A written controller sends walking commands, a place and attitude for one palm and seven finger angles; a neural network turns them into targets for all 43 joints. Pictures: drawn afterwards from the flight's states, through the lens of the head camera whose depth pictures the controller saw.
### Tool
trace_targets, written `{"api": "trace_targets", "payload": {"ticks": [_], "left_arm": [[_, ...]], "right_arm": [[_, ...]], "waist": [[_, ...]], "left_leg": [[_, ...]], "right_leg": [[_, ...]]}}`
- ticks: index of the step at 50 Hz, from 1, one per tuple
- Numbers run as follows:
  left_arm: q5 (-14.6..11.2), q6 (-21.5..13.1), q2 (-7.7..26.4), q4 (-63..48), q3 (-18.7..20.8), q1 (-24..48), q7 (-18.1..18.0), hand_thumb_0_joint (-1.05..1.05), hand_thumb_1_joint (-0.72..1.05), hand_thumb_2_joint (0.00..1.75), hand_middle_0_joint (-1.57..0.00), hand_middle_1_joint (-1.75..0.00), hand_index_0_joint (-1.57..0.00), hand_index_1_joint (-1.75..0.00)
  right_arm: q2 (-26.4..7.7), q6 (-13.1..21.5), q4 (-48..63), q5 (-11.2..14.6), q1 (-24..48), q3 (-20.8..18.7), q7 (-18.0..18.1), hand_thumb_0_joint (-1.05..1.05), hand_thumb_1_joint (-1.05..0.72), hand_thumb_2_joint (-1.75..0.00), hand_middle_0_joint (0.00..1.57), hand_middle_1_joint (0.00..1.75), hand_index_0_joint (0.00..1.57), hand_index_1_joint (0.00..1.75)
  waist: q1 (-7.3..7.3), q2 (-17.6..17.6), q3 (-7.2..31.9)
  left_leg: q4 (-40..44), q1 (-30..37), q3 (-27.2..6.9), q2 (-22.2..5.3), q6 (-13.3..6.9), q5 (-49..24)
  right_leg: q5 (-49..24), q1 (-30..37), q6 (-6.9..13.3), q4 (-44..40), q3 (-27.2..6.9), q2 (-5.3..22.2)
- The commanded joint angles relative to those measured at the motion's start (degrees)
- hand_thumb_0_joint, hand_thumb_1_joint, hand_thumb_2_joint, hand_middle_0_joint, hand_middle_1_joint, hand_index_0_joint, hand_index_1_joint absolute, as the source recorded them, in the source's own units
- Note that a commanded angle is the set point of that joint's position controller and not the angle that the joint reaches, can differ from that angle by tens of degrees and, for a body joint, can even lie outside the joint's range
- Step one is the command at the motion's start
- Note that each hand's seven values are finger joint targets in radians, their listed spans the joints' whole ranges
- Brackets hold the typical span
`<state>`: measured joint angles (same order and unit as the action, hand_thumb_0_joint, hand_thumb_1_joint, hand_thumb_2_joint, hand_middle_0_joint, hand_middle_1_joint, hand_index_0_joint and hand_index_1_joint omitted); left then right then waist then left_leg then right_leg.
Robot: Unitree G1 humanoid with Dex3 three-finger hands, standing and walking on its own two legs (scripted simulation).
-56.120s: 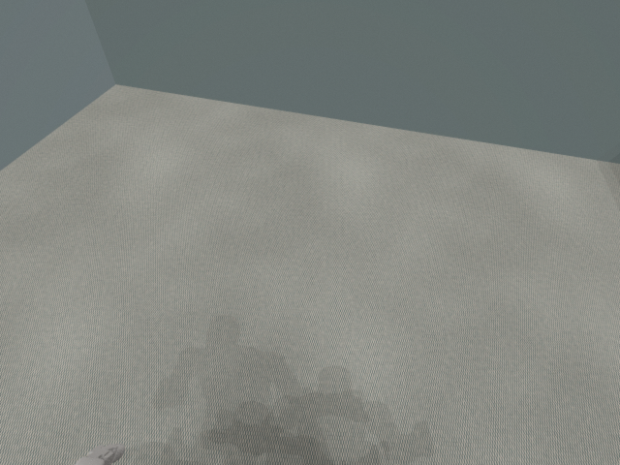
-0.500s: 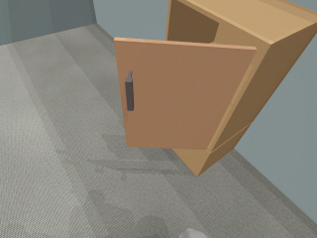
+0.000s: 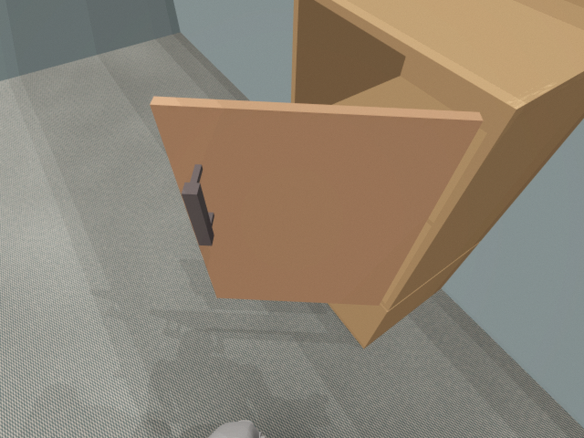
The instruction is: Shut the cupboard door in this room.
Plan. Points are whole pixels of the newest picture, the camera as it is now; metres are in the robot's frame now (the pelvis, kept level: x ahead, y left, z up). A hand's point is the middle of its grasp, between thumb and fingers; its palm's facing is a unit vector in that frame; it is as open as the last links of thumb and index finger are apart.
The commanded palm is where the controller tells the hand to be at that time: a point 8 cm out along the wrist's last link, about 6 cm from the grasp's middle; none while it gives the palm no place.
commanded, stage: come to a stop and stand still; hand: left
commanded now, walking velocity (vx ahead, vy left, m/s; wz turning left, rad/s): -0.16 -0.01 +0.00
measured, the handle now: (202, 206) +0.44 +0.18 +0.02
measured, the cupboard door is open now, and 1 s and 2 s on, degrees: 53 53 53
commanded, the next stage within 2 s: look again from close up in 0.76 s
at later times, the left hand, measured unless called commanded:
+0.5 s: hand out of the picture +0.01 +0.20 -0.17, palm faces -0.01 -0.98 -0.22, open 7.3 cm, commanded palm none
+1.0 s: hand out of the picture -0.06 +0.18 -0.19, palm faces -0.03 -0.98 -0.18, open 7.3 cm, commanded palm none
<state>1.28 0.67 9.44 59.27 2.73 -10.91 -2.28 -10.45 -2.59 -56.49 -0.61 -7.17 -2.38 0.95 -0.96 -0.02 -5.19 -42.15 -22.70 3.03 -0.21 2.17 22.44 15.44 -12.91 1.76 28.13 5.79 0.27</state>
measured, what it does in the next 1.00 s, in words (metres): steps on the spot: left foot, then right foot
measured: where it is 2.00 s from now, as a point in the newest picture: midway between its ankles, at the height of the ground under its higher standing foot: outside the picture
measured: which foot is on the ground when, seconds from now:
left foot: up 0.00-0.04, down 0.06-0.54, up 0.56-0.72, down 0.74-1.00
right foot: down 0.00-0.08, up 0.10-0.50, down 0.52-1.00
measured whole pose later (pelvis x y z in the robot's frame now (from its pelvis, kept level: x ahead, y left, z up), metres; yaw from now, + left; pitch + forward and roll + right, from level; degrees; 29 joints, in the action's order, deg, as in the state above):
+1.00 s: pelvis -0.06 +0.02 +0.00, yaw -2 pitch -1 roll -1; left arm 0.8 -1.1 9.0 62.1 -0.3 -17.0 -3.3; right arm -9.1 0.9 -59.5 -0.8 -14.5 -0.3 1.6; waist 0.9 -0.8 -3.8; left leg -34.1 -16.6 2.4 -0.5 -1.9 16.4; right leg 19.6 -8.2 -2.7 29.0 -1.1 1.6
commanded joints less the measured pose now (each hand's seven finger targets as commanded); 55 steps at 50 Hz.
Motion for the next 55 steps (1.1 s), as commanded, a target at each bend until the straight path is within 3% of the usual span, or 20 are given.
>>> {"api": "trace_targets", "payload": {"ticks": [1,2,3,4,5,9,12,20,24,26,28,29,34,42,43,44,45,47,49,55], "left_arm": [[-0.1,-0.2,10.1,-3.4,2.5,-1.5,-0.6,0.0,0.9,0.9,-0.2,-0.3,-0.2,-0.3],[-0.3,0.1,9.3,-3.8,2.2,-2.2,-0.7,0.0,0.9,0.9,-0.2,-0.3,-0.2,-0.3],[-0.6,0.5,6.6,-4.7,1.6,-4.2,-0.8,0.0,0.9,0.9,-0.2,-0.3,-0.2,-0.3],[-0.7,1.0,5.7,-5.4,1.0,-3.9,-1.1,0.0,0.9,0.9,-0.2,-0.3,-0.2,-0.3],[-0.6,1.4,6.6,-5.8,1.2,-3.5,-1.2,0.0,0.9,0.9,-0.2,-0.3,-0.2,-0.3],[-0.1,2.3,7.7,-5.0,2.3,-4.2,-0.4,0.0,0.9,0.9,-0.2,-0.3,-0.2,-0.3],[-0.3,2.4,7.2,-5.1,2.1,-5.3,0.1,0.0,0.9,0.9,-0.2,-0.3,-0.2,-0.3],[-0.2,2.1,4.8,-4.9,0.3,-2.6,1.5,0.0,0.9,0.9,-0.2,-0.3,-0.2,-0.3],[-0.1,1.3,5.2,-0.5,0.3,-11.6,1.3,0.0,0.9,0.9,-0.2,-0.3,-0.2,-0.3],[0.3,0.2,9.3,-0.1,0.5,-11.6,0.9,0.0,0.9,0.9,-0.2,-0.3,-0.2,-0.3],[0.4,0.3,12.7,-3.3,0.7,-2.7,0.9,0.0,0.9,0.9,-0.2,-0.3,-0.2,-0.3],[0.1,-0.6,10.7,-3.4,0.7,-1.5,0.6,0.0,0.9,0.9,-0.2,-0.3,-0.2,-0.3],[-0.3,-2.0,8.8,-0.6,0.2,-5.7,0.7,0.0,0.9,0.9,-0.2,-0.3,-0.2,-0.3],[-0.9,-0.5,4.7,2.2,-0.4,-8.7,-0.1,0.0,0.9,0.9,-0.2,-0.3,-0.2,-0.3],[-0.2,-3.1,5.6,3.9,-1.3,-14.3,-2.3,0.0,0.9,0.9,-0.2,-0.3,-0.2,-0.3],[-0.1,-3.9,8.1,2.8,-0.9,-12.8,-2.1,0.0,0.9,0.9,-0.2,-0.3,-0.2,-0.3],[-0.3,-3.7,8.6,1.4,-0.9,-12.1,-1.5,0.0,0.9,0.9,-0.2,-0.3,-0.2,-0.3],[-0.4,-3.3,6.3,0.9,-1.7,-10.9,-1.5,0.0,0.9,0.9,-0.2,-0.3,-0.2,-0.3],[-0.1,-2.5,5.4,0.0,-2.0,-10.8,-1.5,0.0,0.9,0.9,-0.2,-0.3,-0.2,-0.3],[0.3,-0.7,5.5,-1.2,-2.4,-9.9,-0.7,0.0,0.9,0.9,-0.2,-0.3,-0.2,-0.3]], "right_arm": [[-4.8,0.1,1.8,-0.1,-7.7,-1.3,0.1,0.0,-0.9,-0.9,0.2,0.3,0.2,0.3],[-6.5,0.7,1.7,-0.3,-8.8,-1.5,0.1,0.0,-0.9,-0.9,0.2,0.3,0.2,0.3],[-10.0,1.2,2.5,-0.7,-9.0,-1.9,0.4,0.0,-0.9,-0.9,0.2,0.3,0.2,0.3],[-12.2,1.1,2.8,-0.6,-9.5,-2.5,0.5,0.0,-0.9,-0.9,0.2,0.3,0.2,0.3],[-12.3,1.0,3.3,-1.0,-8.5,-2.2,0.9,0.0,-0.9,-0.9,0.2,0.3,0.2,0.3],[-8.7,1.5,6.1,-1.0,-1.8,-0.7,2.3,0.0,-0.9,-0.9,0.2,0.3,0.2,0.3],[-8.7,2.0,5.8,-0.6,-3.4,-0.8,2.3,0.0,-0.9,-0.9,0.2,0.3,0.2,0.3],[-9.7,1.9,1.6,-1.1,-7.8,-1.6,1.1,0.0,-0.9,-0.9,0.2,0.3,0.2,0.3],[-7.8,1.5,0.1,-0.5,-5.9,-1.9,0.5,0.0,-0.9,-0.9,0.2,0.3,0.2,0.3],[-3.2,1.2,0.5,0.1,-5.9,-0.7,0.1,0.0,-0.9,-0.9,0.2,0.3,0.2,0.3],[-4.1,0.8,0.7,-0.6,-7.7,-0.8,-0.8,0.0,-0.9,-0.9,0.2,0.3,0.2,0.3],[-3.3,0.8,-0.3,-0.9,-7.4,-0.8,-0.8,0.0,-0.9,-0.9,0.2,0.3,0.2,0.3],[-4.3,2.7,-2.8,-0.3,-11.5,0.0,-0.6,0.0,-0.9,-0.9,0.2,0.3,0.2,0.3],[-5.5,4.0,-6.5,0.0,-14.9,0.8,1.6,0.0,-0.9,-0.9,0.2,0.3,0.2,0.3],[-5.2,4.9,-1.4,0.6,-6.8,1.8,0.5,0.0,-0.9,-0.9,0.2,0.3,0.2,0.3],[-3.6,4.7,0.1,0.4,-8.0,2.1,0.3,0.0,-0.9,-0.9,0.2,0.3,0.2,0.3],[-2.1,4.6,-0.8,0.0,-12.0,1.5,0.6,0.0,-0.9,-0.9,0.2,0.3,0.2,0.3],[-4.6,4.5,-1.1,0.0,-14.4,1.1,0.7,0.0,-0.9,-0.9,0.2,0.3,0.2,0.3],[-5.7,4.5,-0.3,0.1,-12.6,0.9,0.8,0.0,-0.9,-0.9,0.2,0.3,0.2,0.3],[-6.9,3.5,2.3,-0.2,-8.1,0.5,0.2,0.0,-0.9,-0.9,0.2,0.3,0.2,0.3]], "waist": [[1.99,-7.2,6.4],[1.97,-2.8,8.7],[1.44,7.5,11.2],[2.51,14.1,10.6],[2.69,10.3,9.6],[0.14,6.4,7.9],[0.83,4.4,12.1],[3.38,9.7,8.6],[-0.61,6.1,5.6],[0.19,-7.7,3.1],[2.45,-8.0,-0.9],[1.9,-11.7,-2.5],[1.19,-9.5,-2.0],[0.53,3.2,6.4],[-1.83,3.4,1.3],[1.22,3.5,2.2],[2.03,2.9,5.6],[2.21,0.3,12.2],[1.28,3.3,10.9],[0.68,2.2,-2.9]], "left_leg": [[11.6,7.6,-2.8,-2.2,-0.6,-13.4],[15.3,14.0,-5.1,-6.5,-2.2,-32.2],[15.8,19.3,-14.6,-16.3,-7.0,-56.0],[19.5,16.7,-18.7,-22.5,-13.0,-67.3],[19.9,13.8,-15.7,-22.3,-15.7,-61.8],[19.5,13.1,-12.4,-17.7,-14.3,-51.1],[20.9,17.1,-11.3,-16.2,-13.2,-40.4],[28.9,13.8,-15.5,-14.8,-10.8,-7.2],[29.7,2.3,-9.5,-8.3,-4.8,6.5],[17.9,2.5,-2.4,-0.9,-0.5,1.4],[7.9,6.6,-0.8,0.4,-0.5,-1.2],[6.0,4.6,-2.0,-0.8,-1.1,-3.2],[11.2,3.8,-1.3,-1.2,-1.0,-9.2],[16.7,17.0,-6.0,-5.8,-4.1,-37.2],[5.2,11.1,-5.0,-5.7,-3.4,-33.0],[6.6,9.2,-3.8,-3.2,-2.0,-26.2],[9.9,10.5,-2.1,-2.4,-2.8,-18.8],[10.0,13.2,-4.4,-4.7,-4.1,-27.2],[10.7,13.9,-6.5,-6.7,-5.0,-35.4],[20.8,3.2,-10.3,-5.5,-5.3,-5.5]], "right_leg": [[-39.0,3.2,6.7,0.4,-10.1,15.7],[-28.5,0.1,3.5,3.6,-7.2,12.2],[-8.9,-5.4,-0.8,9.1,-2.5,5.4],[20.0,-6.2,-2.4,21.2,-1.6,0.4],[23.9,-6.4,-1.6,30.8,-6.7,-0.8],[14.3,-13.5,-2.8,41.8,-11.3,-0.9],[10.3,-13.8,-4.1,40.4,-10.7,-0.4],[13.0,-3.6,-2.6,10.6,-5.3,0.1],[2.0,11.1,-0.6,-8.0,-3.7,-0.2],[19.3,2.5,4.1,-19.8,-19.1,12.2],[24.2,-10.2,7.1,-23.9,-22.6,18.0],[19.8,-9.6,6.8,-23.4,-22.2,16.0],[-12.0,2.3,5.2,-12.1,-15.2,13.6],[-13.3,4.7,0.0,-3.0,-7.6,5.2],[-26.1,0.7,-0.2,-8.4,-12.5,7.8],[-45.3,3.7,1.2,-5.5,-13.3,10.8],[-46.2,6.0,1.7,-0.4,-11.6,10.9],[-30.7,8.1,1.0,1.8,-8.4,7.1],[-15.9,5.5,0.2,1.5,-7.1,4.6],[4.0,-1.0,-0.1,-1.8,-7.3,2.8]]}}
